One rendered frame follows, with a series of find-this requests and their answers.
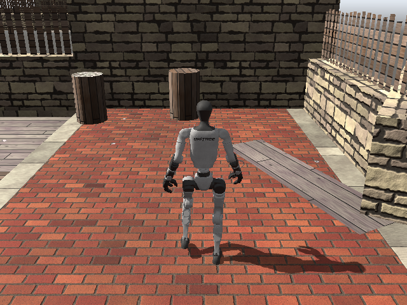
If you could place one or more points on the robot torso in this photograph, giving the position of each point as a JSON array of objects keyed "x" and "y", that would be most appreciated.
[{"x": 203, "y": 153}]

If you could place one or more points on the robot right hand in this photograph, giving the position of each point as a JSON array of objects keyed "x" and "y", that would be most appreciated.
[{"x": 233, "y": 175}]

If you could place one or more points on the humanoid robot head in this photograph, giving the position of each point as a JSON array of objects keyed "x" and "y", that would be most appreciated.
[{"x": 204, "y": 109}]

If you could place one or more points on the robot left hand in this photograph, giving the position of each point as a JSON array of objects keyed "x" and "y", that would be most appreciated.
[{"x": 167, "y": 183}]

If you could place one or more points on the robot left upper arm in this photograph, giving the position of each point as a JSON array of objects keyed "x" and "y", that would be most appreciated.
[{"x": 180, "y": 144}]

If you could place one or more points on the left robot forearm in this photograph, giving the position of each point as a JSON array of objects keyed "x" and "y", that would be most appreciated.
[{"x": 172, "y": 169}]

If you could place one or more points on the robot right upper arm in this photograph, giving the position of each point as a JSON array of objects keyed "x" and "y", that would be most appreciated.
[{"x": 223, "y": 134}]

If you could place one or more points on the right robot forearm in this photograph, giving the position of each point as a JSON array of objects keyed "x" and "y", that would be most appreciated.
[{"x": 235, "y": 166}]

